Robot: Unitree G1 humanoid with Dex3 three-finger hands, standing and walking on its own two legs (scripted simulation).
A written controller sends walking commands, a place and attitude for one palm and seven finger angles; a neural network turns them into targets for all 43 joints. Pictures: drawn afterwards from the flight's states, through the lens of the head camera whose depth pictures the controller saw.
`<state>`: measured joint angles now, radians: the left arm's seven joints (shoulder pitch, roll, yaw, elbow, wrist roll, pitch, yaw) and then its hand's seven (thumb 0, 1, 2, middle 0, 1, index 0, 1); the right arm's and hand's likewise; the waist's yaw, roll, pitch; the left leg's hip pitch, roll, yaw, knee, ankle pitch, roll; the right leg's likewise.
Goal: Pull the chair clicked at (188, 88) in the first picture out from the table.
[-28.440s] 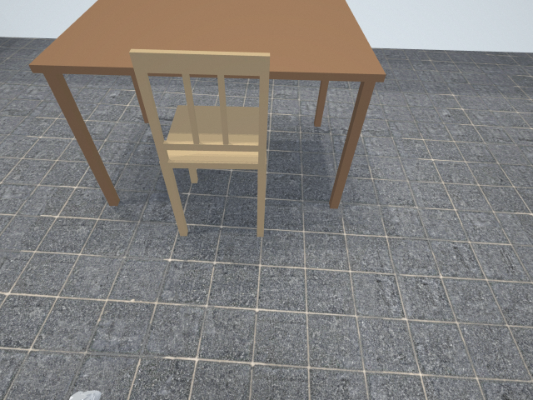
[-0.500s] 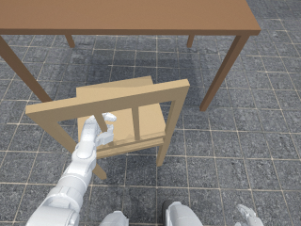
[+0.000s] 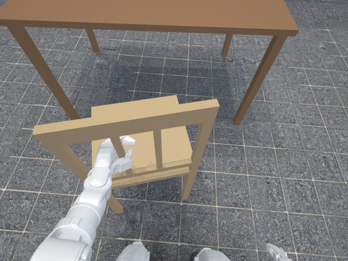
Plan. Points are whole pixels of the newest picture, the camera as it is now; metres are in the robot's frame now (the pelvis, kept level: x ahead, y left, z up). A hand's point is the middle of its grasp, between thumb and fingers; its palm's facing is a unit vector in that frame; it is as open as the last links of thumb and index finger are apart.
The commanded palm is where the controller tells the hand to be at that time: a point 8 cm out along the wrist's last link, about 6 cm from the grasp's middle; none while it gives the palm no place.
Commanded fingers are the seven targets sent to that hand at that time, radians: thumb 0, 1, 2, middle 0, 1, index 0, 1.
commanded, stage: step backward, pulling the chair out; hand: left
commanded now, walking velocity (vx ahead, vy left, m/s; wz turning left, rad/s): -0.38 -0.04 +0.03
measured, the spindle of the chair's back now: (122, 156) +0.38 +0.16 -0.09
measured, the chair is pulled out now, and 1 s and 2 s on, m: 0.38 0.62 0.63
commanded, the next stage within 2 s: stop walking, hand still on the chair in 0.50 s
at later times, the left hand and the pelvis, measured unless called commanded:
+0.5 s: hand (121, 211) +0.22 +0.13 -0.06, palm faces +0.05 -0.98 -0.18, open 5.0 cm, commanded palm +0.21 +0.18 -0.06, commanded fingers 0.00 0.90 0.90 -0.50 -1.45 -0.50 -1.45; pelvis -0.13 -0.02 +0.00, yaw -1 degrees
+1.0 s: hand out of the picture +0.11 +0.13 -0.06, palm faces +0.09 -0.98 -0.17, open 5.1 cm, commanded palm +0.09 +0.17 -0.05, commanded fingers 0.00 0.90 0.90 -0.50 -1.45 -0.50 -1.45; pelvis -0.17 -0.03 +0.00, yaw +0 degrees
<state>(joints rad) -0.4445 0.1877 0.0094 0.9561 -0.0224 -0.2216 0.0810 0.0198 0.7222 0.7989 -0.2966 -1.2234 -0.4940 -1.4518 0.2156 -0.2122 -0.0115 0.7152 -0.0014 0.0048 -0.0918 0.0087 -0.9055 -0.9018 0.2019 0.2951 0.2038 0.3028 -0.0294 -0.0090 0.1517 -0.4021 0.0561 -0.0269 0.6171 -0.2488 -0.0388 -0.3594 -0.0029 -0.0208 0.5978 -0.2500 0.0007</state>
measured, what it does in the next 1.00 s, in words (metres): walks backwards: left foot, then right foot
